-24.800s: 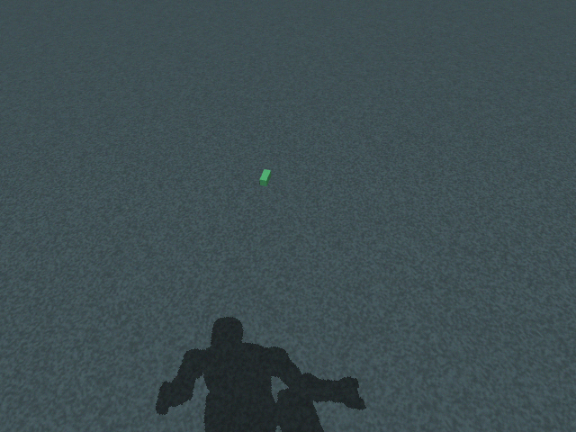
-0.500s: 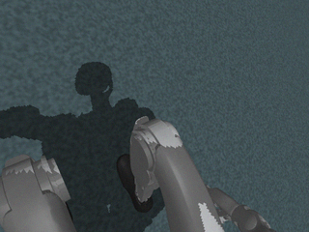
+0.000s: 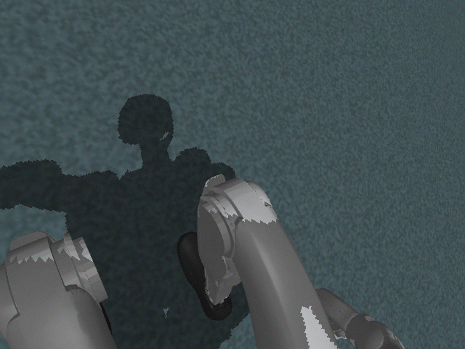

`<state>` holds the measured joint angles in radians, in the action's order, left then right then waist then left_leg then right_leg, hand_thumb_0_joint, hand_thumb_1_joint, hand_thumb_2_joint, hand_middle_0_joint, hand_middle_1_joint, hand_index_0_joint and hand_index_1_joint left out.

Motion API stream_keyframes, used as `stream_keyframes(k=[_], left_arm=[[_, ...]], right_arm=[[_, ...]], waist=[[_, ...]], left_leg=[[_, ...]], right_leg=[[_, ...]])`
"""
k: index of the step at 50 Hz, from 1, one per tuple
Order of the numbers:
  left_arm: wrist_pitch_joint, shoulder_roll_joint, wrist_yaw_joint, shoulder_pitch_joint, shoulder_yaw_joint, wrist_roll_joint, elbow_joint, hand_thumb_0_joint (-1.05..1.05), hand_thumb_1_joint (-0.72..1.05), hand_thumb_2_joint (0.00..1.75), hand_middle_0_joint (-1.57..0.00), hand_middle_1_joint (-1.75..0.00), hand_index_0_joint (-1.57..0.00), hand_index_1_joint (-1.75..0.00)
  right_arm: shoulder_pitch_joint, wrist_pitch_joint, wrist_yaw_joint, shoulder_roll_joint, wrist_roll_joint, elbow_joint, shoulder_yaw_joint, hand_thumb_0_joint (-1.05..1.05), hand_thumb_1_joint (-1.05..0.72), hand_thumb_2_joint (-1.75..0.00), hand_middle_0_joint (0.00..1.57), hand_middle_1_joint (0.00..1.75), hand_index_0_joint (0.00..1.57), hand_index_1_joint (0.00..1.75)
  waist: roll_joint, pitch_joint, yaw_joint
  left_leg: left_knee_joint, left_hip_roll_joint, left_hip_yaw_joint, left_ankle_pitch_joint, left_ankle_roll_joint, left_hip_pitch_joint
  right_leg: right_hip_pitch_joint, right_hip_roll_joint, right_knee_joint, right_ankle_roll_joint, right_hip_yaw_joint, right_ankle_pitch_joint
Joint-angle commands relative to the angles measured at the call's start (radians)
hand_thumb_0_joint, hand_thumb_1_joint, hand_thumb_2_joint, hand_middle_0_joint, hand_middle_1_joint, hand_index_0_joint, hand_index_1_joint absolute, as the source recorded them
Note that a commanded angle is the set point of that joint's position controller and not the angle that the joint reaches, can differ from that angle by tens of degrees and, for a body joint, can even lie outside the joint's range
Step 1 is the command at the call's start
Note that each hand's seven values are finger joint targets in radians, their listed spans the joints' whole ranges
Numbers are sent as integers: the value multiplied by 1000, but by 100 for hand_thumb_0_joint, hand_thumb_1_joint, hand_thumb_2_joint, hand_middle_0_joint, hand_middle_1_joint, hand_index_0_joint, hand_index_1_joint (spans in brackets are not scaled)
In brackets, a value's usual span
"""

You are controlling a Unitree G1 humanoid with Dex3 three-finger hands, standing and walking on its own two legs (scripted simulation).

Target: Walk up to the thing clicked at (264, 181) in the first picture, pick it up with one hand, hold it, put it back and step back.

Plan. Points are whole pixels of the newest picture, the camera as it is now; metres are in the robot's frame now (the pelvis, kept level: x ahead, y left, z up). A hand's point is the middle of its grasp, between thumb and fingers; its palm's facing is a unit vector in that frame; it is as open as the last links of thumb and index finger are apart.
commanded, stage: settle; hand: left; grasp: from above
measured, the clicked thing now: out of the picture +0.43 +0.36 -0.28
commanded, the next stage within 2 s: lift in 1.00 s
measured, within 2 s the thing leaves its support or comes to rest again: leaves its support in 0.32 s
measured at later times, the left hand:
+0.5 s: hand out of the picture +0.42 +0.36 -0.21, palm faces -0.41 -0.14 -0.90, open 6.5 cm
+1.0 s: hand out of the picture +0.41 +0.36 -0.12, palm faces -0.44 -0.09 -0.89, open 6.5 cm
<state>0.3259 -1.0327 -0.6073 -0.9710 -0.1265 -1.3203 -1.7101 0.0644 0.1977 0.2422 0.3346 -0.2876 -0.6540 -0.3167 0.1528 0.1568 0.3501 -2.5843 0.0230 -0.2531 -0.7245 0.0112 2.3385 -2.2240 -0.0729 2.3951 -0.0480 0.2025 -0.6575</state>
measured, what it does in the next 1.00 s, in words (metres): stands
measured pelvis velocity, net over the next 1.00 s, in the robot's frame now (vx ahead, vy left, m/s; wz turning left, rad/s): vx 0.00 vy -0.01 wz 0.10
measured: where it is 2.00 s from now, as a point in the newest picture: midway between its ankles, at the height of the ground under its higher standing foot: (160, 321)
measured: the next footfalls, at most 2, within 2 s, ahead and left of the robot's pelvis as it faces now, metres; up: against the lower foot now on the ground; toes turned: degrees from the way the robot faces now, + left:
none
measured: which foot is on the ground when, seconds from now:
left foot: down 0.00-1.00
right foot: down 0.00-1.00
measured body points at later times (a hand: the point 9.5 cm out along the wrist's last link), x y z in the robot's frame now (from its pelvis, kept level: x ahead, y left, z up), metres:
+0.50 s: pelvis +0.01 +0.00 +0.00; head +0.24 +0.14 +0.36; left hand +0.44 +0.37 -0.16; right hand +0.09 -0.26 -0.06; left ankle +0.06 +0.12 -0.26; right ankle +0.12 -0.11 -0.26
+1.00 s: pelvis +0.00 -0.01 +0.03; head +0.21 +0.10 +0.41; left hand +0.43 +0.36 -0.07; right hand +0.10 -0.27 -0.07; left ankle +0.06 +0.12 -0.26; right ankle +0.12 -0.11 -0.26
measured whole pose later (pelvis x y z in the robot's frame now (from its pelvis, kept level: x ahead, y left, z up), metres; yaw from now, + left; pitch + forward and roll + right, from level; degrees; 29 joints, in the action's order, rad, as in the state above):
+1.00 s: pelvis +0.00 -0.01 +0.03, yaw +6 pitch +31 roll -10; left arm 0.28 -0.81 -0.31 -0.92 -0.06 -1.26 -1.36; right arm 0.14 0.04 0.17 0.31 -0.14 -0.69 -0.12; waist 0.01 -0.03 0.22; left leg -2.44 0.00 -0.15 -0.66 0.01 2.33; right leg -2.23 -0.03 2.33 -0.03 0.12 -0.65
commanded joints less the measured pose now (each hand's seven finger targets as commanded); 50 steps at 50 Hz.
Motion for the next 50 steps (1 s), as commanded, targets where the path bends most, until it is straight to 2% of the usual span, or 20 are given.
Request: stream_keyframes(k=[1, 6, 9, 11, 16, 17, 19, 21, 22, 23, 24, 25, 26, 28, 29, 32, 34, 36, 42, 50], left_arm=[[-3, -217, -51, -193, 2, -1, 70, 0, 92, 14, -119, -17, -122, -14], [-18, -221, -60, -227, 14, -1, 97, 0, 95, 17, -127, -16, -130, -14], [-31, -235, -58, -231, -9, 11, 110, 0, 98, 17, -131, -13, -133, -11], [-34, -270, -54, -232, -44, 13, 172, 0, 99, 17, -132, -13, -134, -11], [-54, -220, -12, -212, -38, 23, 215, 0, 100, 14, -133, -10, -136, -8], [-56, -255, -7, -199, -76, 32, 264, 0, 100, 16, -133, -12, -135, -10], [-62, -168, 19, -185, -34, 48, 292, 0, 101, 13, -133, -10, -136, -8], [-69, -161, 44, -185, -36, 54, 318, 0, 101, 11, -133, -10, -136, -8], [-76, -183, 54, -163, -66, 58, 334, 0, 100, 11, -132, -10, -135, -7], [-75, -151, 72, -190, -42, 59, 377, 0, 101, 12, -133, -10, -135, -7], [-80, -160, 85, -159, -62, 62, 389, 0, 100, 11, -133, -9, -135, -7], [-83, -105, 105, -152, -28, 73, 417, 0, 99, 13, -133, -9, -135, -7], [-83, -84, 120, -166, -18, 78, 408, 0, 96, 11, -131, -7, -133, -5], [-84, -49, 153, -181, 8, 82, 428, 0, 92, 10, -128, -6, -130, -5], [-83, -83, 162, -181, -16, 84, 441, 0, 92, 10, -129, -5, -130, -4], [-79, -15, 204, -177, 30, 88, 429, 0, 95, 10, -131, -5, -132, -4], [-73, -50, 217, -200, 10, 81, 429, 0, 93, 11, -131, -3, -132, -3], [-59, -29, 232, -234, 39, 83, 483, 0, 91, 9, -129, -4, -131, -3], [-46, -59, 251, -261, 30, 80, 495, 0, 91, 11, -129, -6, -130, -5], [-58, -24, 275, -262, 44, 88, 511, 0, 89, 15, -129, -5, -128, -5]], right_arm=[[153, 7, -15, 323, 2, 1, 98, 0, -89, -90, 20, 30, 20, 30], [153, 20, -17, 336, 4, -8, 108, 0, -91, -90, 20, 30, 20, 30], [173, 20, -17, 324, 8, -14, 106, 0, -91, -90, 20, 30, 20, 30], [180, 18, -17, 335, 11, -19, 124, 0, -91, -90, 20, 30, 20, 30], [187, 12, -9, 324, 21, -14, 155, 0, -91, -90, 20, 30, 20, 30], [192, 8, -12, 326, 26, -21, 167, 0, -91, -90, 20, 30, 20, 30], [183, 4, -7, 313, 31, -14, 180, 0, -91, -90, 20, 30, 20, 30], [208, -3, -3, 314, 40, -22, 200, 0, -91, -90, 20, 30, 20, 30], [225, -11, -5, 312, 49, -36, 213, 0, -91, -90, 20, 30, 20, 30], [221, -13, -3, 307, 59, -30, 224, 0, -91, -90, 20, 30, 20, 30], [237, -20, -4, 309, 61, -37, 233, 0, -91, -90, 20, 30, 20, 30], [227, -27, -2, 298, 74, -21, 240, 0, -91, -90, 20, 30, 20, 30], [226, -33, -2, 299, 84, -25, 247, 0, -91, -90, 20, 30, 20, 30], [228, -46, -5, 288, 103, -10, 257, 0, -91, -90, 20, 30, 20, 30], [245, -58, -12, 295, 108, -24, 266, 0, -91, -90, 20, 30, 20, 30], [239, -78, -22, 279, 124, -9, 270, 0, -91, -90, 20, 30, 20, 30], [256, -93, -32, 275, 133, -16, 272, 0, -91, -91, 20, 30, 20, 30], [245, -103, -40, 249, 140, -11, 267, 0, -91, -91, 20, 30, 20, 30], [258, -134, -67, 222, 149, -22, 269, 0, -91, -90, 20, 30, 20, 30], [262, -157, -102, 225, 162, -21, 288, 0, -91, -90, 20, 30, 20, 30]], waist=[[-513, -596, 30], [-529, -605, 31], [-521, -624, 32], [-590, -689, 4], [-594, -688, 7], [-632, -734, -28], [-649, -765, -28], [-623, -739, -23], [-623, -766, -44], [-637, -755, -39], [-636, -769, -52], [-634, -796, -66], [-610, -769, -53], [-565, -757, -59], [-558, -787, -71], [-509, -758, -72], [-465, -756, -68], [-461, -783, -89], [-441, -820, -106], [-454, -817, -114]], left_leg=[[297, 29, 70, 194, -11, -456], [289, 28, 72, 198, -10, -468], [283, 25, 81, 202, -5, -453], [297, 26, 82, 245, -14, -502], [294, 21, 97, 249, -12, -489], [309, 20, 96, 276, -18, -525], [319, 17, 94, 299, -24, -557], [313, 13, 106, 287, -16, -512], [319, 11, 108, 296, -17, -532], [319, 10, 114, 287, -17, -523], [328, 7, 117, 302, -18, -538], [342, 6, 115, 302, -18, -550], [346, 4, 114, 279, -16, -529], [363, 1, 116, 229, -8, -501], [367, -4, 122, 228, -6, -505], [382, -11, 125, 194, -2, -491], [372, -15, 135, 176, 7, -451], [369, -19, 157, 179, 12, -447], [383, -24, 174, 189, 15, -445], [442, -33, 166, 153, 8, -502]], right_leg=[[314, -41, -181, 69, 82, 215], [294, -36, -178, 67, 80, 220], [319, -36, -190, 65, 74, 229], [334, -35, -180, 72, 71, 255], [320, -32, -177, 74, 60, 259], [324, -30, -178, 77, 61, 272], [297, -25, -169, 80, 65, 283], [295, -26, -183, 76, 54, 281], [295, -22, -186, 78, 49, 286], [277, -19, -185, 83, 42, 272], [288, -14, -193, 83, 41, 280], [283, -15, -194, 86, 37, 273], [261, -11, -200, 89, 36, 258], [254, -11, -225, 88, 26, 221], [269, -7, -233, 86, 22, 222], [249, 0, -245, 87, 16, 191], [266, -4, -262, 89, -1, 172], [295, -4, -282, 86, -16, 167], [335, -4, -301, 87, -46, 147], [266, 11, -310, 98, -26, 125]])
